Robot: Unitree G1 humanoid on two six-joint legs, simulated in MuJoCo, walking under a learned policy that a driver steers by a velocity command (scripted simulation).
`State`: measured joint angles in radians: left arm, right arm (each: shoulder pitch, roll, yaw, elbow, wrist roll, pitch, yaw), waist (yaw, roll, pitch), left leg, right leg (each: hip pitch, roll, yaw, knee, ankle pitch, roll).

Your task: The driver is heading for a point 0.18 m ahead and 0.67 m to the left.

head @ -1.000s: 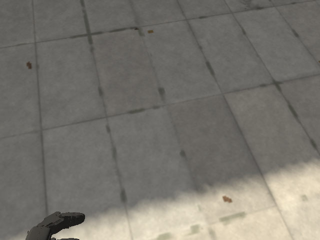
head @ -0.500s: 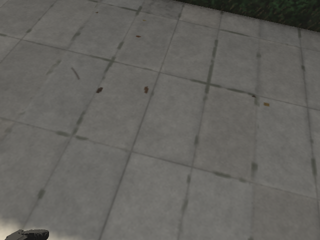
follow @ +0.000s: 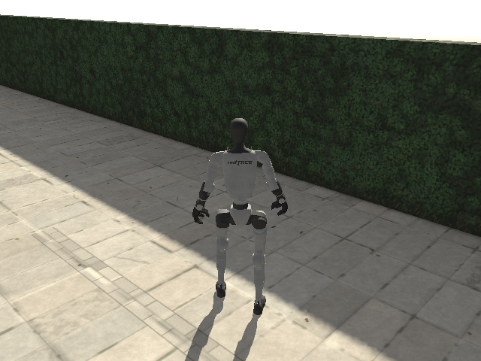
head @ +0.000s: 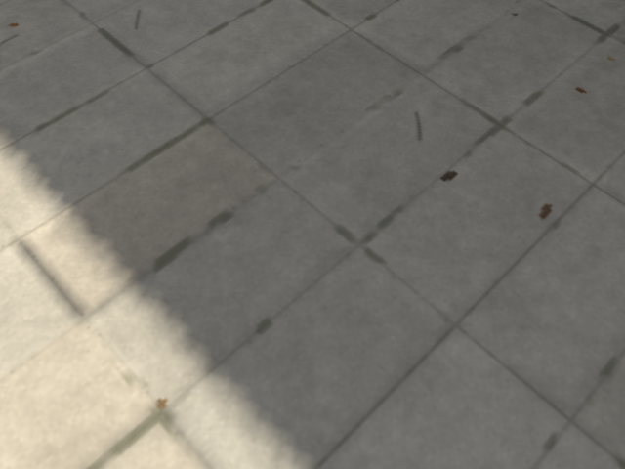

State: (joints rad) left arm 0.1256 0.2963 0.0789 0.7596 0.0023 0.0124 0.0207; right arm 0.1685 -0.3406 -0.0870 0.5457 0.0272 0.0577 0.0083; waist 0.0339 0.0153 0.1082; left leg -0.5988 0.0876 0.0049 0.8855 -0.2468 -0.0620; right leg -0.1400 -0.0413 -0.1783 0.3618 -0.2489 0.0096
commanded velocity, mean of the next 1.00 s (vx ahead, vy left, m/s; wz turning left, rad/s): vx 0.43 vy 0.00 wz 1.00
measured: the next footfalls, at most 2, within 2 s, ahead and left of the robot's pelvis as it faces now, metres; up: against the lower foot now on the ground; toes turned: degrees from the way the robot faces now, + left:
left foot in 0.10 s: +0.12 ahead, +0.13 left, +0.00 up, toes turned +9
right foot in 0.52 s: +0.23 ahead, -0.07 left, +0.00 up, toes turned +37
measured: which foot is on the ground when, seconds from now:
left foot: up 0.00-0.08, down 0.10-0.50, up 0.52-1.00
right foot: down 0.00-0.10, up 0.12-0.50, down 0.52-1.00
